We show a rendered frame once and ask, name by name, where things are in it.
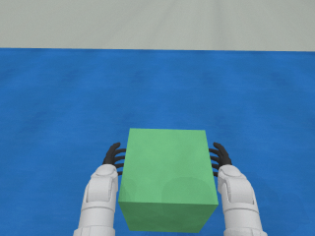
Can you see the right robot hand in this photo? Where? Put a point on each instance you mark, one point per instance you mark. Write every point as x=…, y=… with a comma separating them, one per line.
x=222, y=157

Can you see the left robot hand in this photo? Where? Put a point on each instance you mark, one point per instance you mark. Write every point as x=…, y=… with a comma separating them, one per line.
x=110, y=157

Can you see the robot right forearm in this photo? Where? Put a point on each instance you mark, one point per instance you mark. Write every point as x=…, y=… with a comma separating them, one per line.
x=239, y=205

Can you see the carton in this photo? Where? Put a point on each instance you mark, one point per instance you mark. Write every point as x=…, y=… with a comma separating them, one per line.
x=167, y=182

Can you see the robot left forearm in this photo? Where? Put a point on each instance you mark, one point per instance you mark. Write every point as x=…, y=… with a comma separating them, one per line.
x=99, y=203

